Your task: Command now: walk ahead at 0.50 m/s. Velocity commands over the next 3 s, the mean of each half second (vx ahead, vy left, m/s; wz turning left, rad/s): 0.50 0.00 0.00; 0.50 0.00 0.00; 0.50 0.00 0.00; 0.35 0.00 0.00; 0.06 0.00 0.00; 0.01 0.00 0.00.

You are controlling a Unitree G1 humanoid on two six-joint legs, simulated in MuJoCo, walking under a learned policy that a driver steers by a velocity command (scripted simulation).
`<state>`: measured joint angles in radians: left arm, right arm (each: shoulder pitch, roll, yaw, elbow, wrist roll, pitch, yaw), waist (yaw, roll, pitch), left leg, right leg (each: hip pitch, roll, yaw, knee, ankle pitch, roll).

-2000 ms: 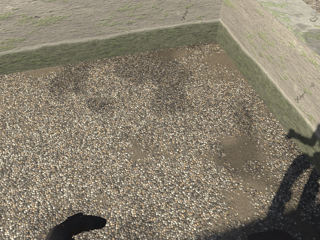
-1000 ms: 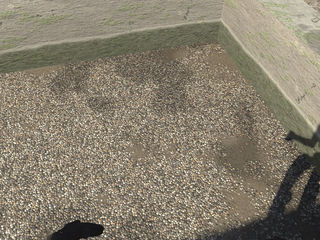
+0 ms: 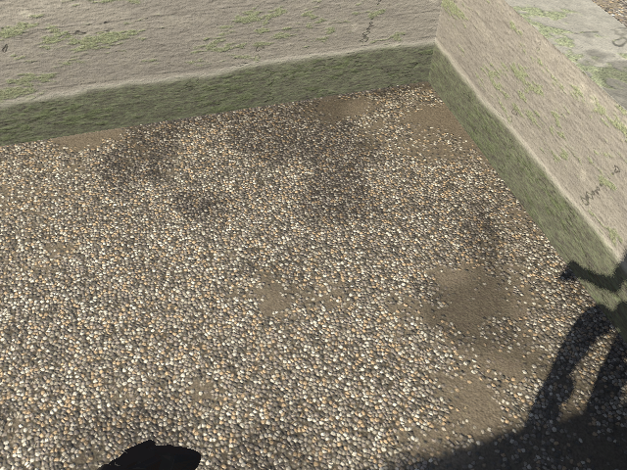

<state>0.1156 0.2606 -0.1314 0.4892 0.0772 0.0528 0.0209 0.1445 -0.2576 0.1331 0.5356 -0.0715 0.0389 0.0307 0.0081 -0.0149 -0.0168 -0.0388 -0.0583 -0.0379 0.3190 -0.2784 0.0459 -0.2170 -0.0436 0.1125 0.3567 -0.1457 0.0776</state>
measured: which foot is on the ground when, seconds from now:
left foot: down 0.00-1.00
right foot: down 0.00-1.00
